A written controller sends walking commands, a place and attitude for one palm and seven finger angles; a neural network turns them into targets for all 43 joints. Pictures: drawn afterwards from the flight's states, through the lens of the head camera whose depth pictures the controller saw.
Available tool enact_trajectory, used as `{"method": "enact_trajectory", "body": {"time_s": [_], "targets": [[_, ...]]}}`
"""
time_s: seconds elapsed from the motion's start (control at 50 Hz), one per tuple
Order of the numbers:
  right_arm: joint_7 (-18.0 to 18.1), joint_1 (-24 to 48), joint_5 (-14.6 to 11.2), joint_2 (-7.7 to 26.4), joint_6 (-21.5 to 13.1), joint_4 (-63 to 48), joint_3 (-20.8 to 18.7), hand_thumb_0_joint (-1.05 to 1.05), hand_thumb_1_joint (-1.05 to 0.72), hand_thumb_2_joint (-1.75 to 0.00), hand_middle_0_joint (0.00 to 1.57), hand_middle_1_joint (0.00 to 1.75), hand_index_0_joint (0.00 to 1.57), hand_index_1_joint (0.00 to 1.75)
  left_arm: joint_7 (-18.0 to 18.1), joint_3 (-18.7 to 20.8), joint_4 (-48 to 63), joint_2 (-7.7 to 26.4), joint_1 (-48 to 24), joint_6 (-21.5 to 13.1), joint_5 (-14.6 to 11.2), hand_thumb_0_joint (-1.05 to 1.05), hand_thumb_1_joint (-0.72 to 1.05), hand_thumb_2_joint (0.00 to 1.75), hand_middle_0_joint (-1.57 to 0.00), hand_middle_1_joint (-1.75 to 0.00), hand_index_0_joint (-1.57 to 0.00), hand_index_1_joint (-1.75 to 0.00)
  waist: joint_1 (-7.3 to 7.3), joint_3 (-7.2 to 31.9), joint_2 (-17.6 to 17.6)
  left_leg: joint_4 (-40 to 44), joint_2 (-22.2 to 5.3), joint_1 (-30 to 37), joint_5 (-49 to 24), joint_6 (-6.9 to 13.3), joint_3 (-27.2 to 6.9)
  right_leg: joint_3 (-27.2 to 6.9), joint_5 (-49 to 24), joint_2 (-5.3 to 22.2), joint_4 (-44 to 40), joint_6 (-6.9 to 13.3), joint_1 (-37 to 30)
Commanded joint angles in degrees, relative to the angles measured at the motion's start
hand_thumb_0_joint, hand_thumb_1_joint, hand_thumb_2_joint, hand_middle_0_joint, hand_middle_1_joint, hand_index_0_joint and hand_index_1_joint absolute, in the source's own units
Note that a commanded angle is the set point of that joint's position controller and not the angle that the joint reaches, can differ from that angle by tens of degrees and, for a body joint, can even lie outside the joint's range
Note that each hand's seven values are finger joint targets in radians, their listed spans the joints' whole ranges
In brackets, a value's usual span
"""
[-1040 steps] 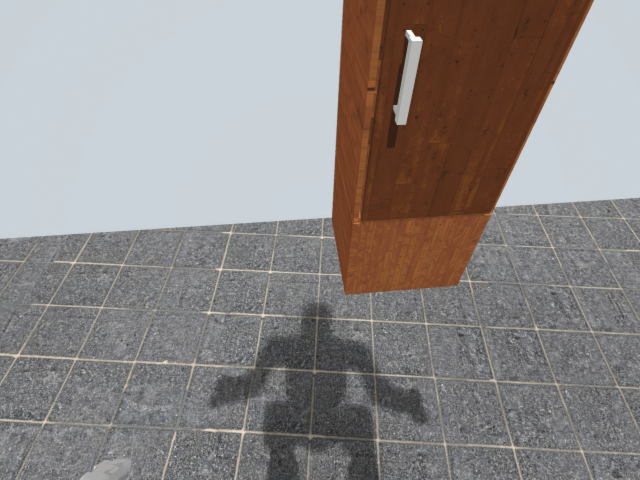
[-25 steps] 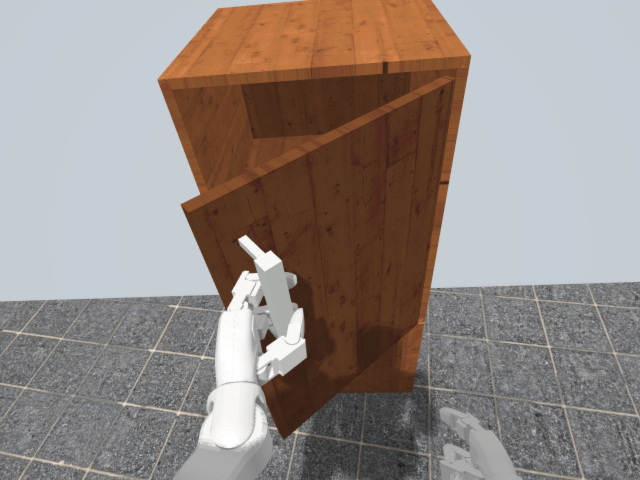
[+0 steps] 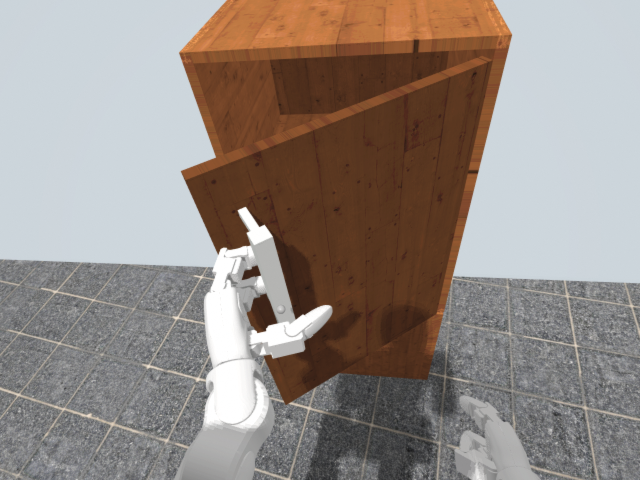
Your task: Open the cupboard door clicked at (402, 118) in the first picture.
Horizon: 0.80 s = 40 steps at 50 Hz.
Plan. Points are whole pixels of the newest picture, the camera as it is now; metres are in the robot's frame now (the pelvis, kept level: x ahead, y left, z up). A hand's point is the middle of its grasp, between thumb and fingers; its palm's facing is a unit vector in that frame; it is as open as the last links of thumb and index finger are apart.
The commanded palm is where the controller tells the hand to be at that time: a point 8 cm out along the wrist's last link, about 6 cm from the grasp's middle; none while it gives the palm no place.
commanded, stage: open thumb and fingers to let go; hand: left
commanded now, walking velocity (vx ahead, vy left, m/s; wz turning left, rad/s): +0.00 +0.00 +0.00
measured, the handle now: (268, 274) +0.33 +0.09 +0.11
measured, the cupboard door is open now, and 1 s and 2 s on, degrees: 37 39 39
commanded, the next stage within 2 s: slide the hand sideways off the handle in 0.40 s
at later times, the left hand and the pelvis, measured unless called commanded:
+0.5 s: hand (275, 315) +0.27 +0.07 +0.11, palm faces +0.19 -0.98 -0.05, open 15.6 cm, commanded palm +0.23 +0.09 +0.11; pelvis -0.02 +0.04 +0.00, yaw +0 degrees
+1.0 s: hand (269, 352) +0.23 +0.07 +0.11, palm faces -0.17 -0.99 -0.01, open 16.4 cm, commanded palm +0.20 +0.12 +0.11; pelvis -0.04 +0.08 +0.00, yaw -3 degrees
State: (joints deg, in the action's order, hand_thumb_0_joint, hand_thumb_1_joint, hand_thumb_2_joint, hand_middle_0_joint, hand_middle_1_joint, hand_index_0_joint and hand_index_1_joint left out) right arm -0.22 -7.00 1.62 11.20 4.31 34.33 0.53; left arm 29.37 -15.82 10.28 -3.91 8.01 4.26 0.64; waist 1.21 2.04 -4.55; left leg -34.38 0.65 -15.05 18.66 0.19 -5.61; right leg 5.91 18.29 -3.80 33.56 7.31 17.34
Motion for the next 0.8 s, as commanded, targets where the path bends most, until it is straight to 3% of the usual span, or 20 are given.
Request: {"method": "enact_trajectory", "body": {"time_s": [0.0,0.08,0.14,0.22,0.26,0.3,0.36,0.38,0.46,0.48,0.5,0.52,0.56,0.58,0.62,0.66,0.7,0.72,0.78], "targets": [[-0.1,7.1,-0.5,2.3,-2.9,-10.1,-0.5,0.0,-0.9,-0.9,0.2,0.3,0.2,0.3,0.0,-2.3,12.7,-8.9,-8.1,-3.7,1.1,0.0,-0.5,0.3,-0.3,-1.2,-0.3,-1.2,-0.1,12.3,10.3,-0.1,1.5,0.0,-11.7,0.9,2.3,-11.5,-29.4,9.6,-7.0,-8.4,-11.3],[-0.3,7.5,-0.6,2.2,-3.4,-10.3,-0.4,0.0,-0.9,-0.9,0.2,0.3,0.2,0.3,0.7,-3.3,12.5,-9.7,-10.1,-3.6,1.5,0.0,-0.5,0.3,-0.27,-1.0,-0.27,-1.0,-0.3,9.7,11.4,0.0,1.2,0.8,-10.7,1.2,2.4,-10.2,-23.8,8.8,-7.9,-8.1,-8.4],[-0.4,7.7,-0.5,2.3,-3.7,-10.4,-0.4,0.0,-0.9,-0.9,0.2,0.3,0.2,0.3,1.0,-3.4,12.9,-9.7,-11.4,-4.0,1.5,0.0,-0.5,0.3,-0.24,-0.85,-0.24,-0.85,-0.43,10.2,12.3,-0.2,1.2,0.8,-10.5,1.1,2.4,-10.9,-21.9,8.9,-8.5,-8.3,-8.5],[-0.6,7.3,-0.4,2.3,-3.9,-10.1,-0.5,0.0,-0.9,-0.9,0.2,0.3,0.2,0.3,1.6,-4.5,12.3,-10.9,-12.6,-3.4,2.3,0.0,-0.5,0.3,-0.21,-0.65,-0.21,-0.65,-0.39,11.2,10.1,-0.3,1.2,1.8,-12.3,1.1,2.7,-9.2,-23.5,8.5,-7.2,-7.8,-8.4],[-0.6,7.5,-0.4,2.2,-3.8,-9.8,-0.5,0.0,-0.9,-0.9,0.2,0.3,0.2,0.3,2.0,-4.3,10.8,-10.7,-14.2,-2.8,2.6,0.0,-0.5,0.3,-0.19,-0.55,-0.19,-0.55,-0.59,10.6,10.6,-0.5,1.3,1.3,-11.6,1.0,2.8,-9.4,-21.3,8.5,-7.9,-7.8,-7.8],[-0.7,7.8,-0.5,2.1,-3.9,-9.6,-0.4,0.0,-0.9,-0.9,0.2,0.3,0.2,0.3,2.7,-4.4,9.6,-11.3,-16.0,-2.2,2.6,0.0,-0.5,0.3,-0.18,-0.45,-0.18,-0.45,-0.43,10.3,8.9,-0.1,1.4,1.9,-11.0,0.9,2.9,-8.5,-18.1,8.1,-8.0,-7.3,-6.7],[-0.8,8.4,-0.3,1.9,-4.0,-9.2,-0.3,0.0,-0.9,-0.9,0.2,0.3,0.2,0.3,3.8,-4.4,7.9,-12.1,-17.7,-1.2,2.6,0.0,-0.5,0.3,-0.15,-0.3,-0.15,-0.3,-0.4,10.4,9.8,-0.4,1.5,1.7,-10.8,0.9,3.3,-8.1,-16.3,7.9,-8.5,-7.1,-6.5],[-1.0,8.6,-0.5,1.9,-3.8,-9.0,-0.3,0.0,-0.9,-0.9,0.2,0.3,0.2,0.3,4.3,-4.0,7.0,-12.3,-18.3,-0.9,2.6,0.0,-0.5,0.3,-0.15,-0.3,-0.15,-0.3,0.16,10.3,8.2,0.2,1.5,2.1,-10.6,0.8,3.2,-7.0,-14.4,7.3,-8.1,-6.5,-6.0],[-1.7,9.7,-0.4,1.8,-3.7,-8.7,-0.4,0.0,-0.9,-0.9,0.2,0.3,0.2,0.3,5.7,-4.7,4.5,-14.3,-21.4,0.5,2.6,0.0,-0.5,0.3,-0.15,-0.3,-0.15,-0.3,0.21,9.5,9.3,0.7,0.9,2.3,-9.7,0.7,3.3,-5.5,-7.2,6.1,-8.2,-5.5,-3.6],[-1.9,10.0,-0.5,1.8,-3.5,-8.3,-0.4,0.0,-0.9,-0.9,0.2,0.3,0.2,0.3,5.9,-5.1,3.5,-15.0,-21.5,0.8,2.9,0.0,-0.5,0.3,-0.15,-0.3,-0.15,-0.3,0.57,9.3,7.0,1.1,0.5,2.7,-9.6,0.5,3.2,-4.7,-5.9,5.6,-7.5,-5.0,-2.7],[-2.7,4.5,-0.1,5.2,-2.5,-9.4,-0.7,0.0,-0.9,-0.9,0.2,0.3,0.2,0.3,-7.6,-18.5,5.4,-10.4,-21.0,-1.9,7.0,0.0,-0.5,0.3,-0.15,-0.3,-0.15,-0.3,-5.49,3.4,9.9,3.0,1.6,5.5,-11.5,2.3,3.2,-5.7,-13.7,4.4,-5.5,-5.0,-1.3],[-2.2,4.0,-0.9,4.5,-2.5,-10.9,-0.6,0.0,-0.9,-0.9,0.2,0.3,0.2,0.3,-14.5,-14.4,6.6,-6.6,-24.4,-5.2,4.5,0.0,-0.5,0.3,-0.15,-0.3,-0.15,-0.3,-4.2,8.9,9.9,2.6,1.4,4.2,-13.0,2.5,3.0,-4.9,-17.8,4.4,-2.9,-4.8,-4.1],[-0.8,4.3,-1.5,4.1,-2.7,-12.8,0.0,0.0,-0.9,-0.9,0.2,0.3,0.2,0.3,-22.4,-11.9,6.9,-2.8,-25.7,-8.3,1.7,0.0,-0.5,0.3,-0.15,-0.3,-0.15,-0.3,-2.43,13.2,7.2,2.2,1.3,3.9,-12.6,2.5,3.4,-5.1,-19.2,4.6,-1.2,-4.6,-6.3],[-0.3,3.9,-1.8,3.8,-2.5,-13.1,0.5,0.0,-0.9,-0.9,0.2,0.3,0.2,0.3,-23.6,-9.0,4.8,-1.6,-24.6,-8.4,0.0,0.0,-0.5,0.3,-0.15,-0.3,-0.15,-0.3,-1.92,12.2,5.4,2.8,1.1,4.0,-10.8,2.0,3.4,-4.5,-15.8,4.4,-1.7,-4.4,-5.2],[-0.1,4.5,-2.5,3.1,-3.5,-14.3,0.9,0.0,-0.9,-0.9,0.2,0.3,0.2,0.3,-23.8,-9.7,4.6,-4.8,-26.0,-9.0,-1.5,0.0,-0.5,0.3,-0.15,-0.3,-0.15,-0.3,-2.38,8.5,7.8,3.6,0.4,2.6,-5.8,1.9,2.6,-4.1,-7.1,4.0,-3.3,-4.6,-2.0],[-0.3,5.3,-3.0,3.2,-4.4,-14.2,1.1,0.0,-0.9,-0.9,0.2,0.3,0.2,0.3,-21.8,-8.4,1.9,-6.5,-25.9,-8.7,-2.9,0.0,-0.5,0.3,-0.15,-0.3,-0.15,-0.3,-1.99,4.2,10.4,5.0,-0.3,0.6,-0.9,1.5,1.5,-3.3,0.4,3.6,-4.3,-4.8,0.6],[-0.7,5.9,-3.2,3.4,-4.8,-14.1,1.1,0.0,-0.9,-0.9,0.2,0.3,0.2,0.3,-18.9,-7.0,1.7,-6.7,-25.9,-8.4,-3.2,0.0,-0.5,0.3,-0.15,-0.3,-0.15,-0.3,-1.07,3.4,8.4,6.3,-0.4,-0.2,1.5,1.1,0.9,-2.8,2.2,3.4,-3.1,-4.6,1.1],[-1.0,5.8,-3.0,3.4,-4.8,-14.1,0.9,0.0,-0.9,-0.9,0.2,0.3,0.2,0.3,-17.6,-6.3,2.5,-6.5,-25.1,-8.0,-2.8,0.0,-0.5,0.3,-0.15,-0.3,-0.15,-0.3,-0.6,4.9,7.8,6.4,-0.5,-0.1,1.0,1.0,1.0,-2.7,1.4,3.3,-2.5,-4.5,0.4],[-1.6,5.1,-2.7,3.6,-4.1,-14.3,0.5,0.0,-0.9,-0.9,0.2,0.3,0.2,0.3,-15.1,-5.0,3.4,-4.4,-21.7,-7.1,0.2,0.0,-0.5,0.3,-0.15,-0.3,-0.15,-0.3,0.58,6.9,8.1,6.4,-0.8,-0.3,-1.9,0.7,1.4,-2.8,-0.8,3.3,-1.6,-4.2,-1.3]]}}
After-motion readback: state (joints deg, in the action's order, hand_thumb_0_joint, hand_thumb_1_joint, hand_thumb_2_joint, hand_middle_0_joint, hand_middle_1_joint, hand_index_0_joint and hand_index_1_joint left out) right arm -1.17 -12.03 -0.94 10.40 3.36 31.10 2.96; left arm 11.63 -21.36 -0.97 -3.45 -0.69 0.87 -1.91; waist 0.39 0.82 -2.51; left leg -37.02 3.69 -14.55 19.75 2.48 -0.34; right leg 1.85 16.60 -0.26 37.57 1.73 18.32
